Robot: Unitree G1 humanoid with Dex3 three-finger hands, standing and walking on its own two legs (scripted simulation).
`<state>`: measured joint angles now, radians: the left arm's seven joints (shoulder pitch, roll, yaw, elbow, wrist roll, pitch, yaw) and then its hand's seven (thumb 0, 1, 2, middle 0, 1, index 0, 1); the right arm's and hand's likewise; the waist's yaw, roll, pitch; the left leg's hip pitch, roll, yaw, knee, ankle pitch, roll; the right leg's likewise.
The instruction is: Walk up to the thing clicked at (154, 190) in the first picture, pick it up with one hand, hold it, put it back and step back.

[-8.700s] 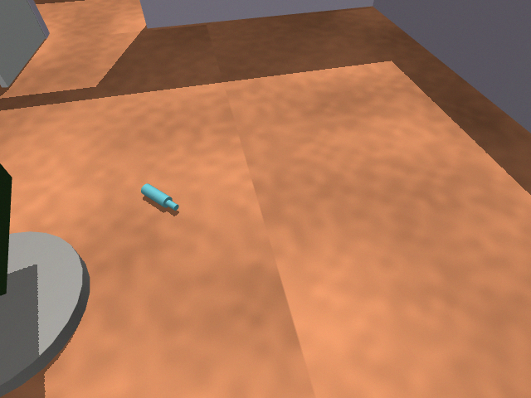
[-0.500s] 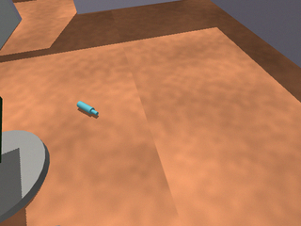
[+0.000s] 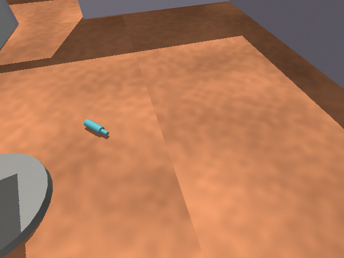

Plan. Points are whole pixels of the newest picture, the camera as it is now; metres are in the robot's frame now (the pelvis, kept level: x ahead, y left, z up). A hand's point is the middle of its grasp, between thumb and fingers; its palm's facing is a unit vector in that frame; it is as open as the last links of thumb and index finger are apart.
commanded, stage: stand
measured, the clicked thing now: (96, 128) +1.14 +0.60 -0.75
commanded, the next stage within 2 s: none
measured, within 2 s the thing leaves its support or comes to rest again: neither
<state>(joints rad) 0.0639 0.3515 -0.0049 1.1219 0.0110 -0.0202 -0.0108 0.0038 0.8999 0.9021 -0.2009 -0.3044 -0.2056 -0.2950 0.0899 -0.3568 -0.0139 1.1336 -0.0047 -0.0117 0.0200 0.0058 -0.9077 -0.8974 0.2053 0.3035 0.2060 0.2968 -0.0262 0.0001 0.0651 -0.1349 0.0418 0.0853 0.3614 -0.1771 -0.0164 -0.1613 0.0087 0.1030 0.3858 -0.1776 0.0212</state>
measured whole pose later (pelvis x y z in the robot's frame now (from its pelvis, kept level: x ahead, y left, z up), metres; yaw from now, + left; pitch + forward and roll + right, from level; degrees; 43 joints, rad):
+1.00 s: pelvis +0.01 +0.00 +0.00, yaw +2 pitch -2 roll +0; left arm 0.11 0.35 -0.01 1.13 0.01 -0.01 -0.01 0.00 0.90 0.90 -0.20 -0.30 -0.21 -0.29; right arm 0.10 -0.35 -0.01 1.14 0.00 -0.01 0.02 0.01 -0.91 -0.90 0.21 0.30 0.21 0.30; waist -0.01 0.00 0.06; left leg -0.13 0.03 0.05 0.33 -0.16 -0.02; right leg -0.14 0.00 0.07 0.34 -0.17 0.02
